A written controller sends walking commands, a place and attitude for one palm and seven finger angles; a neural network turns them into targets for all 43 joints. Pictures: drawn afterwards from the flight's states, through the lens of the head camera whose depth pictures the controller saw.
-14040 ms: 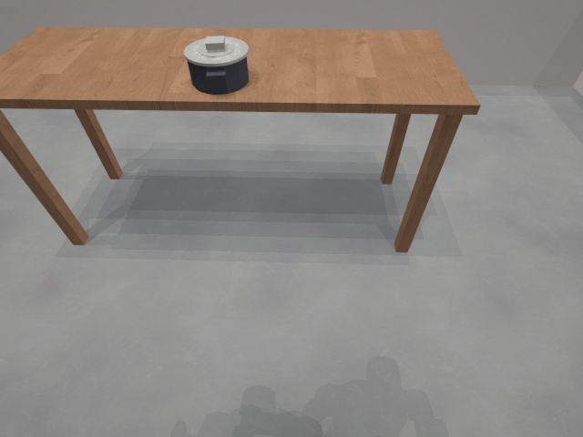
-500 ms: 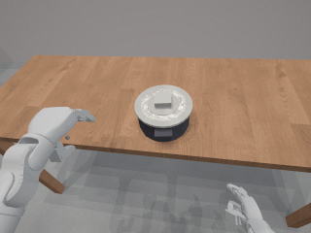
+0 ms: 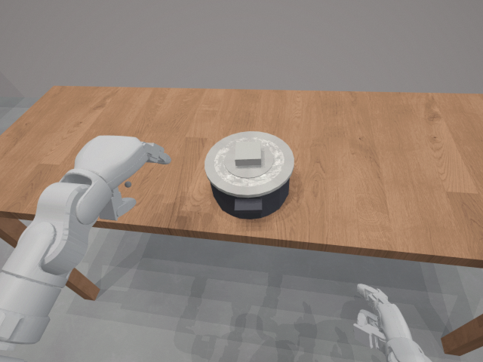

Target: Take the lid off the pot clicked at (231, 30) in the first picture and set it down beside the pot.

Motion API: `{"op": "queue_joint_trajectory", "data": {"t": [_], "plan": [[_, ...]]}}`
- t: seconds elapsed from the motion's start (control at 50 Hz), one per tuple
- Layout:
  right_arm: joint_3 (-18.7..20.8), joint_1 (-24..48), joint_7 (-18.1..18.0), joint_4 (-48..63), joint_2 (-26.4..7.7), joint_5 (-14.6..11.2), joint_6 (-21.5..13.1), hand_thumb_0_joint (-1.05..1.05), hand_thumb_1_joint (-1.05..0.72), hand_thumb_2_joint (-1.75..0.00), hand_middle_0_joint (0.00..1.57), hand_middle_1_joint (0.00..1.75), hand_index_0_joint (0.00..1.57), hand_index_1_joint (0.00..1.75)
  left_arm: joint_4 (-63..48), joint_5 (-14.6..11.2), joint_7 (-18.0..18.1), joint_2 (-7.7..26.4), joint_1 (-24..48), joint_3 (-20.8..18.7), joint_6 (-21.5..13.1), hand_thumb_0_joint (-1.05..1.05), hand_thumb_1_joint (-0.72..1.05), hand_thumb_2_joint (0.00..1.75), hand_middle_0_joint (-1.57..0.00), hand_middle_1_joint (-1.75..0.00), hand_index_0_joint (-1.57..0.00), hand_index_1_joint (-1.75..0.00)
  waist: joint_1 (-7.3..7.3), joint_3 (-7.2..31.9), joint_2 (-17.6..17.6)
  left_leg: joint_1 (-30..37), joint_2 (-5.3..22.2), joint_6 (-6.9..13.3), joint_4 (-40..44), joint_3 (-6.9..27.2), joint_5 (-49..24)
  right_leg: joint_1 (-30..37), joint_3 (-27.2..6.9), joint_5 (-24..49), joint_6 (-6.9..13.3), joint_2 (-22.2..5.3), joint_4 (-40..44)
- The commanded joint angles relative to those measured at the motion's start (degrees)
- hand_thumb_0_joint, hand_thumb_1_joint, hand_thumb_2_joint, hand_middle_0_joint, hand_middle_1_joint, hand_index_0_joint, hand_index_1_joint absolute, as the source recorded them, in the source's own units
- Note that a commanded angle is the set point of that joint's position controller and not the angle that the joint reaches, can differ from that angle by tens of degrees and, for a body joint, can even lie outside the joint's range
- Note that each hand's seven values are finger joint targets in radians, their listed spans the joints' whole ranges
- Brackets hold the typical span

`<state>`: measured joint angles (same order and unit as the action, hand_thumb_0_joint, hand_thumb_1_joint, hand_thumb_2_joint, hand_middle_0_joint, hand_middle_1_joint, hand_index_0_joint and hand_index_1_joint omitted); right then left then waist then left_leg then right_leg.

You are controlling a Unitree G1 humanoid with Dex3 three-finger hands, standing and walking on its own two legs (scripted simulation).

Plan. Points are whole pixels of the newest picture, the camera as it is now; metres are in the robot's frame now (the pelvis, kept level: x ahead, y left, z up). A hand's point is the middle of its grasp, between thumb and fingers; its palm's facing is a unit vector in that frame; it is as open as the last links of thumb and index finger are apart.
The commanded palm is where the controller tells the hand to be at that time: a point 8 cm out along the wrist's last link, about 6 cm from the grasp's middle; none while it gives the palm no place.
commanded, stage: move the open hand above the knob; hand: left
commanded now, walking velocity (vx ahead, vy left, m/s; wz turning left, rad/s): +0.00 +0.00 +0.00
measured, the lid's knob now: (248, 153) +0.48 +0.05 +0.07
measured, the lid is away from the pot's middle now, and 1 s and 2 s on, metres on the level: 0.00 0.00 0.00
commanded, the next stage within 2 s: none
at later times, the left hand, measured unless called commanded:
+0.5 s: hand (183, 172) +0.37 +0.14 +0.13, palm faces -0.22 -0.03 -0.97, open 10.3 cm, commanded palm +0.36 +0.15 +0.21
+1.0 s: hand (213, 147) +0.42 +0.10 +0.14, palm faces -0.16 -0.08 -0.98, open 10.3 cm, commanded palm +0.41 +0.09 +0.21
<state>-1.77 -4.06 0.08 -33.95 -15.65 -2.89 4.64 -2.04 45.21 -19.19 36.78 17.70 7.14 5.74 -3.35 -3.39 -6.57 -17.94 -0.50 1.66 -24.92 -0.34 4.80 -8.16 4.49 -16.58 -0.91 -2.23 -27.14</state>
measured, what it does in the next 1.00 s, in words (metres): stands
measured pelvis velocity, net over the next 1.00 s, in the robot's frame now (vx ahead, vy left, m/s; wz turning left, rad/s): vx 0.04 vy -0.02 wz -0.02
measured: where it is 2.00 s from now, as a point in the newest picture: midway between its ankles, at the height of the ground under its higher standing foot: outside the picture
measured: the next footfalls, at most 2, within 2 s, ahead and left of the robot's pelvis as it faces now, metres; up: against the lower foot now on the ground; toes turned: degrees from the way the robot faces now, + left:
none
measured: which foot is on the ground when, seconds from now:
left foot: down 0.00-1.00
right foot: down 0.00-1.00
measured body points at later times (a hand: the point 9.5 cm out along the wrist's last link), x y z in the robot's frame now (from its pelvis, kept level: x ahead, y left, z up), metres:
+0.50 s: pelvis +0.03 -0.02 +0.00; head +0.04 -0.08 +0.45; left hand +0.38 +0.14 +0.19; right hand +0.23 -0.25 -0.10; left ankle +0.10 +0.10 -0.74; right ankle -0.02 -0.13 -0.74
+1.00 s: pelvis +0.04 -0.02 +0.00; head +0.05 -0.08 +0.44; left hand +0.42 +0.10 +0.20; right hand +0.24 -0.24 -0.11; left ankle +0.10 +0.10 -0.74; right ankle -0.02 -0.13 -0.74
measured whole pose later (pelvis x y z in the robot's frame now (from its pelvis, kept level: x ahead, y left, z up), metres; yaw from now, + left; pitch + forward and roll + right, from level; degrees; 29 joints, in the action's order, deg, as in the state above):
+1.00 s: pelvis +0.04 -0.02 +0.00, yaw -1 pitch +2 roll +1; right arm -1.3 -3.6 4.3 -34.0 -15.4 -4.5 9.7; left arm 7.7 46.7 -18.4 25.1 32.0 17.2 16.8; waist -1.5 0.3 -6.6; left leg -19.7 0.0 0.0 -27.2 -1.4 9.0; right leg -10.9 3.2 -21.2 0.4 -2.0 -30.7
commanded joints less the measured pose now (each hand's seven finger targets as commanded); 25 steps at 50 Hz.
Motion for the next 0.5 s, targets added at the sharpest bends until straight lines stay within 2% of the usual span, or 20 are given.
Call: {"op": "queue_joint_trajectory", "data": {"t": [0.0, 0.02, 0.04, 0.06, 0.1, 0.12, 0.14, 0.16, 0.18, 0.22, 0.24, 0.26, 0.3, 0.32, 0.36, 0.4, 0.44, 0.46, 0.48], "plan": [[2.3, 8.3, 1.3, 10.0, -5.4, -0.5, -1.8, 0.0, -0.9, -0.9, 0.2, 0.3, 0.2, 0.3, -6.0, -0.7, 1.1, 5.6, 14.5, -5.7, 2.3, 0.0, -0.33, 1.46, -0.83, -0.08, -0.83, -0.08, 0.46, 16.2, 3.7, 14.2, -1.0, 0.6, 2.8, 1.8, 2.7, -6.5, -0.5, 3.9, 2.5, 3.4, 5.8], [2.3, 8.9, 1.6, 10.5, -5.4, -0.7, -1.8, 0.0, -0.9, -0.9, 0.2, 0.3, 0.2, 0.3, -7.6, -0.7, 0.8, 4.6, 14.6, -4.4, 2.7, 0.0, -0.33, 1.46, -0.83, -0.08, -0.83, -0.08, 0.48, 16.8, 4.1, 14.4, -1.2, 0.6, 2.5, 1.4, 2.3, -6.2, -0.7, 4.7, 2.4, 3.1, 5.6], [2.6, 9.0, 2.0, 11.5, -5.4, -0.8, -2.1, 0.0, -0.9, -0.9, 0.2, 0.3, 0.2, 0.3, -9.9, -0.8, 0.7, 5.6, 14.2, -5.9, 2.5, 0.0, -0.33, 1.46, -0.83, -0.08, -0.83, -0.08, 0.94, 17.9, 4.9, 14.8, -1.0, 0.8, 1.5, 1.4, 1.7, -5.7, -1.0, 5.9, 2.6, 3.2, 4.9], [2.2, 9.2, 2.0, 11.3, -5.3, -0.6, -1.7, 0.0, -0.9, -0.9, 0.2, 0.3, 0.2, 0.3, -10.0, -0.1, 0.0, 4.7, 15.1, -4.1, 2.5, 0.0, -0.33, 1.46, -0.83, -0.08, -0.83, -0.08, 0.86, 19.1, 4.9, 15.1, -1.5, 1.0, 1.7, 0.8, 0.3, -4.9, -0.7, 6.9, 2.5, 3.3, 5.0], [2.1, 9.5, 1.7, 11.0, -5.6, -0.4, -1.3, 0.0, -0.9, -0.9, 0.2, 0.3, 0.2, 0.3, -11.3, 0.6, 0.5, 9.1, 19.9, -6.8, 3.0, 0.0, -0.33, 1.46, -0.83, -0.08, -0.83, -0.08, 0.93, 18.0, 4.7, 14.8, -1.6, 1.0, 1.8, 0.9, 0.9, -5.2, -1.0, 6.7, 2.3, 3.3, 5.2], [2.0, 9.3, 1.3, 10.3, -5.9, -0.4, -1.1, 0.0, -0.9, -0.9, 0.2, 0.3, 0.2, 0.3, -10.7, 1.7, 1.1, 13.0, 24.2, -9.5, 3.0, 0.0, -0.33, 1.46, -0.83, -0.08, -0.83, -0.08, 0.88, 17.8, 4.5, 14.4, -1.6, 0.9, 1.9, 1.1, 1.3, -5.2, -1.2, 6.1, 2.3, 3.2, 5.1], [2.1, 8.8, 1.1, 10.4, -6.2, -0.2, -1.4, 0.0, -0.9, -0.9, 0.2, 0.3, 0.2, 0.3, -10.5, 2.1, 1.9, 18.2, 25.3, -14.5, 2.9, 0.0, -0.33, 1.46, -0.83, -0.08, -0.83, -0.08, 0.55, 17.7, 4.5, 13.9, -1.3, 1.2, 1.3, 1.3, 1.5, -4.9, -1.7, 6.3, 2.6, 3.2, 4.8], [1.5, 8.6, 0.7, 9.8, -5.5, 0.1, -1.2, 0.0, -0.9, -0.9, 0.2, 0.3, 0.2, 0.3, -7.4, 2.8, 1.8, 17.5, 26.0, -13.5, 3.1, 0.0, -0.33, 1.46, -0.83, -0.08, -0.83, -0.08, -0.03, 18.9, 5.0, 13.5, -1.9, 1.5, 1.3, 1.0, -0.2, -3.7, -1.8, 7.8, 2.5, 3.2, 4.6], [1.5, 8.8, 0.6, 9.2, -5.3, -0.3, -1.0, 0.0, -0.9, -0.9, 0.2, 0.3, 0.2, 0.3, -6.0, 3.1, 2.0, 17.7, 27.1, -13.8, 3.3, 0.0, -0.33, 1.46, -0.83, -0.08, -0.83, -0.08, 0.02, 18.6, 4.9, 13.6, -1.5, 1.3, 1.2, 0.7, -1.0, -3.9, -1.9, 8.6, 2.4, 2.8, 4.4], [1.6, 8.8, 1.1, 9.5, -5.0, -0.4, -0.9, 0.0, -0.9, -0.9, 0.2, 0.3, 0.2, 0.3, -5.7, 1.6, 2.1, 13.6, 25.5, -11.4, 3.8, 0.0, -0.33, 1.46, -0.83, -0.08, -0.83, -0.08, -0.24, 19.0, 3.3, 14.0, -1.6, 1.1, 1.1, 0.7, -2.7, -3.8, -1.7, 10.3, 2.4, 2.7, 3.9], [1.9, 9.1, 1.6, 10.6, -4.8, -0.6, -1.4, 0.0, -0.9, -0.9, 0.2, 0.3, 0.2, 0.3, -7.2, 0.6, 1.7, 10.8, 23.8, -9.8, 3.8, 0.0, -0.33, 1.46, -0.83, -0.08, -0.83, -0.08, 0.22, 19.4, 2.2, 14.5, -1.7, 1.4, 0.1, 0.5, -3.3, -3.8, -2.0, 11.9, 2.6, 2.6, 3.5], [2.0, 8.3, 1.9, 10.2, -4.7, -0.4, -0.9, 0.0, -0.9, -0.9, 0.2, 0.3, 0.2, 0.3, -4.3, -0.1, 1.0, 6.7, 20.0, -6.6, 4.3, 0.0, -0.33, 1.46, -0.83, -0.08, -0.83, -0.08, 0.34, 19.6, 4.9, 14.5, -1.9, 1.5, 0.1, 0.1, -4.5, -3.4, -1.5, 13.6, 2.3, 2.9, 3.6], [2.4, 8.6, 2.5, 10.8, -5.2, -0.9, -0.3, 0.0, -0.9, -0.9, 0.2, 0.3, 0.2, 0.3, -4.5, -1.1, -0.3, 2.8, 16.0, -3.4, 5.3, 0.0, -0.33, 1.46, -0.83, -0.08, -0.83, -0.08, 1.03, 17.7, 6.8, 14.0, -1.8, 1.3, -0.2, -0.8, -4.3, -4.4, -1.5, 15.1, 1.8, 2.7, 4.1], [2.3, 9.3, 2.7, 11.2, -5.2, -1.2, -0.2, 0.0, -0.9, -0.9, 0.2, 0.3, 0.2, 0.3, -6.3, -0.8, -0.7, 1.3, 17.4, -1.3, 5.5, 0.0, -0.33, 1.46, -0.83, -0.08, -0.83, -0.08, 1.4, 17.2, 7.4, 14.0, -2.0, 1.3, -0.3, -1.0, -4.2, -4.9, -1.6, 15.5, 1.6, 2.5, 4.0], [2.4, 9.0, 2.8, 11.5, -5.5, -1.1, 0.1, 0.0, -0.9, -0.9, 0.2, 0.3, 0.2, 0.3, -8.1, -0.1, -1.3, 3.2, 18.2, -2.6, 5.5, 0.0, -0.33, 1.46, -0.83, -0.08, -0.83, -0.08, 1.77, 18.0, 9.2, 13.9, -2.2, 1.8, -0.9, -1.4, -4.8, -4.0, -1.7, 17.4, 1.7, 2.7, 3.9], [2.2, 9.7, 2.1, 11.1, -5.7, -0.9, 0.4, 0.0, -0.9, -0.9, 0.2, 0.3, 0.2, 0.3, -10.0, 1.1, -0.8, 9.0, 24.8, -6.0, 5.6, 0.0, -0.33, 1.46, -0.83, -0.08, -0.83, -0.08, 1.62, 17.9, 7.8, 14.2, -2.4, 1.9, -0.9, -1.1, -4.6, -3.9, -2.3, 17.5, 1.6, 2.5, 3.8], [2.1, 9.5, 1.6, 10.7, -6.0, -0.6, 0.0, 0.0, -0.9, -0.9, 0.2, 0.3, 0.2, 0.3, -11.9, 2.2, 0.8, 17.3, 30.4, -12.8, 5.1, 0.0, -0.33, 1.46, -0.83, -0.08, -0.83, -0.08, 1.02, 20.1, 5.6, 14.6, -2.1, 2.0, -1.5, -0.3, -4.6, -2.5, -3.1, 17.7, 2.0, 2.3, 2.9], [1.6, 9.2, 1.3, 10.0, -5.0, -0.4, 0.3, 0.0, -0.9, -0.9, 0.2, 0.3, 0.2, 0.3, -7.6, 2.8, 0.8, 14.9, 30.5, -10.8, 5.3, 0.0, -0.33, 1.46, -0.83, -0.08, -0.83, -0.08, 0.76, 20.4, 6.5, 14.1, -2.6, 2.2, -1.3, -0.4, -6.1, -1.9, -2.7, 18.5, 1.9, 2.7, 2.6], [1.6, 9.1, 1.3, 9.6, -4.7, -0.8, 0.1, 0.0, -0.9, -0.9, 0.2, 0.3, 0.2, 0.3, -7.9, 2.7, 1.2, 13.7, 32.5, -9.8, 5.3, 0.0, -0.33, 1.46, -0.83, -0.08, -0.83, -0.08, 0.89, 20.9, 4.9, 14.9, -2.2, 1.9, -1.1, -0.3, -6.9, -2.4, -2.6, 18.9, 1.9, 2.2, 2.4]]}}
